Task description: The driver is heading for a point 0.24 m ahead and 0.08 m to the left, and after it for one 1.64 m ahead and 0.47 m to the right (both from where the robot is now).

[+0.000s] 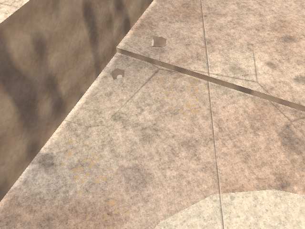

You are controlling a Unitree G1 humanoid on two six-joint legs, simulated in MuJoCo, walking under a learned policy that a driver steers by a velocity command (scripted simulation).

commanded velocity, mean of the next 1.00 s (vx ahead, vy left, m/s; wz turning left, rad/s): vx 0.13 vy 0.00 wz -0.06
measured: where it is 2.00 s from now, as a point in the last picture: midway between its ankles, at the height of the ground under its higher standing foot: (203, 220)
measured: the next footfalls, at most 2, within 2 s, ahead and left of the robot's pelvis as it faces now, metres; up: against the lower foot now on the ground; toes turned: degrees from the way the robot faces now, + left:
right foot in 0.44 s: +0.34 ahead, -0.07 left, +0.00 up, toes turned +8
left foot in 0.92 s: +0.27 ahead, +0.11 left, +0.00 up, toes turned -12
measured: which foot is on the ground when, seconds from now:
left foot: down 0.00-0.46, up 0.48-0.90, down 0.92-1.00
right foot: up 0.00-0.42, down 0.44-0.92, up 0.94-1.00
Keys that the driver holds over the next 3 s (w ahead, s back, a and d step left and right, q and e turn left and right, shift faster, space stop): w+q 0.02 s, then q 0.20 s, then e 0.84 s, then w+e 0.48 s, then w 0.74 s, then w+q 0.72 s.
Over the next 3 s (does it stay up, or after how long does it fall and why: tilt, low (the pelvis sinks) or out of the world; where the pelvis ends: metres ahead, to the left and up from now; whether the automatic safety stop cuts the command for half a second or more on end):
stays up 0.98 -0.47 0.00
